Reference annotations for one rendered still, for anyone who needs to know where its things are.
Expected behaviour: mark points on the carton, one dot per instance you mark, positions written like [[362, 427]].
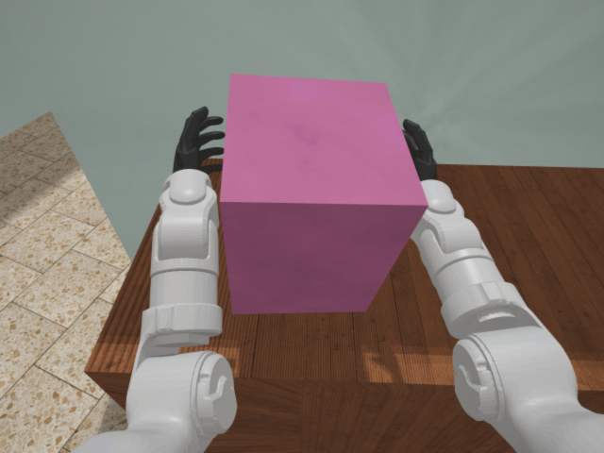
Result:
[[319, 193]]

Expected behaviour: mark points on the left robot hand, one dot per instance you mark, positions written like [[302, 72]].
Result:
[[187, 154]]

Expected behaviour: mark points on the left robot upper arm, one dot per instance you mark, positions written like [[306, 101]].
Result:
[[176, 403]]

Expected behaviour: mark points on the right robot forearm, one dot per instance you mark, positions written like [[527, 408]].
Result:
[[474, 295]]

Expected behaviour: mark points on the right robot upper arm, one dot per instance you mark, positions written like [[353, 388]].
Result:
[[519, 381]]

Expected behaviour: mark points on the right robot hand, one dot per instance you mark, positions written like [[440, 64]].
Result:
[[421, 151]]

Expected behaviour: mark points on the left robot forearm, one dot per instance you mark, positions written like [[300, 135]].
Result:
[[183, 307]]

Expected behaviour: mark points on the pedestal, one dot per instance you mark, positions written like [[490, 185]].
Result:
[[382, 380]]

